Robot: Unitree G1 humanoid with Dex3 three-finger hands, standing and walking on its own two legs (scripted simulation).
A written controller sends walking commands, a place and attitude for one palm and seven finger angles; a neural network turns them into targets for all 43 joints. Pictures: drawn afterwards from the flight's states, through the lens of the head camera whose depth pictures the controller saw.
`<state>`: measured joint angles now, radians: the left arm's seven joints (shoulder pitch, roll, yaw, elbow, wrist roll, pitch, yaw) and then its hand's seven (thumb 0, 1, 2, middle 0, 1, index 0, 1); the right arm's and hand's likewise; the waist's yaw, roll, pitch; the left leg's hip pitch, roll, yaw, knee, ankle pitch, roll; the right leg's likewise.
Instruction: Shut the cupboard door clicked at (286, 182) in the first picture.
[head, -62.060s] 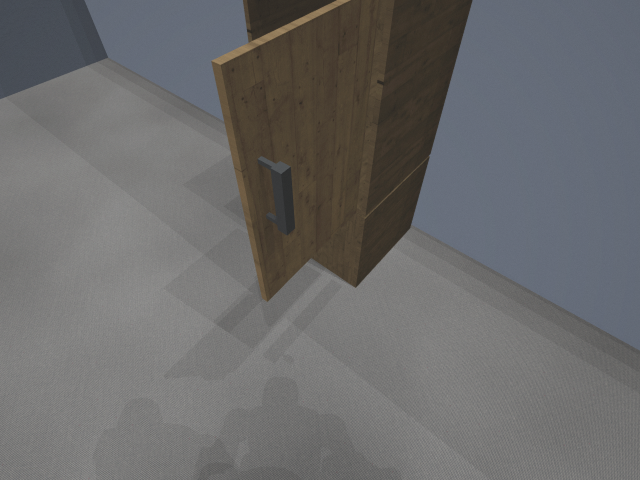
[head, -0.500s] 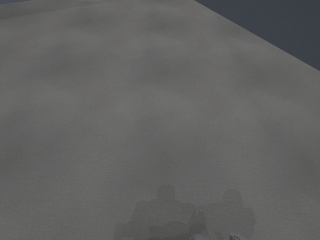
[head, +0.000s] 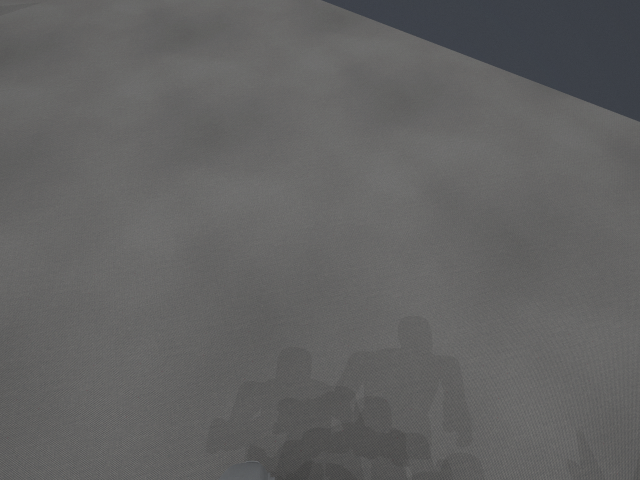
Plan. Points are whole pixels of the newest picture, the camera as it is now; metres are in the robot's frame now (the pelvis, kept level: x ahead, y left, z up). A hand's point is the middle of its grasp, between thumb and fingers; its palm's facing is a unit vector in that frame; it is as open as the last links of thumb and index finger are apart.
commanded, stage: turn to face it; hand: left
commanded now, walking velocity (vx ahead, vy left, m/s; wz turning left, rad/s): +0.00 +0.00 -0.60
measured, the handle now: out of the picture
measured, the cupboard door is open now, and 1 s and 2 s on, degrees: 23 23 23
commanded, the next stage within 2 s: none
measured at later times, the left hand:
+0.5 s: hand (214, 463) +0.16 +0.16 -0.15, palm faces -0.30 -0.91 -0.28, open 7.4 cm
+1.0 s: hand (221, 444) +0.19 +0.16 -0.18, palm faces -0.51 -0.84 -0.19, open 7.4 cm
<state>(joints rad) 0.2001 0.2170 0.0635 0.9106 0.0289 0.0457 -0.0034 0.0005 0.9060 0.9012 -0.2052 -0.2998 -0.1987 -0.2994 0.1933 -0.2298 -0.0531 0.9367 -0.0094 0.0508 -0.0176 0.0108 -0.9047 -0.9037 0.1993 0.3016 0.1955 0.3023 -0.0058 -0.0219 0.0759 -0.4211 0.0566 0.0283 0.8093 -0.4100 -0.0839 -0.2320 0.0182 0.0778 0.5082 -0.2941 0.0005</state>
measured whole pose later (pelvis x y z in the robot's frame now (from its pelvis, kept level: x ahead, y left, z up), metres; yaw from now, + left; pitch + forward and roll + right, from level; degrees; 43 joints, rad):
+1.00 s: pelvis +0.01 +0.01 +0.00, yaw -34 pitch +1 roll -1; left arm 0.19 0.28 0.09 0.92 0.02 0.08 -0.03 0.00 0.91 0.90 -0.20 -0.30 -0.20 -0.30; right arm 0.16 -0.19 0.00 0.86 -0.03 0.02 -0.03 0.01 -0.90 -0.90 0.20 0.30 0.20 0.30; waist 0.03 -0.06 0.09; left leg -0.25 0.07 0.09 0.52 -0.29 0.01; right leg -0.48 0.04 0.03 1.07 -0.48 0.04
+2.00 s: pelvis +0.02 -0.03 +0.01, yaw -71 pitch +1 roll -2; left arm 0.15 0.28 0.09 0.90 0.02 0.09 -0.04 0.00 0.91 0.90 -0.20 -0.30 -0.19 -0.30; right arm 0.22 -0.20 -0.02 0.89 -0.03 0.02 -0.02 0.01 -0.90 -0.90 0.21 0.30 0.20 0.30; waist 0.00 -0.01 0.10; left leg -0.21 0.15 0.21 0.49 -0.28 -0.01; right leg -0.43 -0.04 -0.04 0.93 -0.44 0.06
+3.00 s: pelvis +0.01 -0.05 -0.01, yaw -101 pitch +0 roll +0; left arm 0.15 0.21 0.04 0.94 0.02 0.04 -0.02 0.00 0.91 0.90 -0.20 -0.30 -0.19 -0.30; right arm 0.29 -0.23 -0.05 0.99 -0.02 0.05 -0.01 0.01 -0.90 -0.90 0.20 0.30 0.20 0.30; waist -0.03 0.04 0.06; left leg -0.32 0.13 0.16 0.73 -0.45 -0.04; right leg -0.24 -0.01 -0.05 0.55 -0.31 -0.02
